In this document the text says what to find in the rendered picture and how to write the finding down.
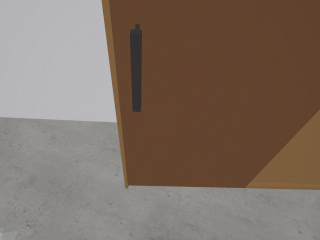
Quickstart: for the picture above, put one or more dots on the wardrobe door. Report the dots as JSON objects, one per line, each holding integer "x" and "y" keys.
{"x": 225, "y": 85}
{"x": 299, "y": 160}

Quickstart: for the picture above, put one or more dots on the handle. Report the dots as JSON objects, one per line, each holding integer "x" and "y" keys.
{"x": 136, "y": 66}

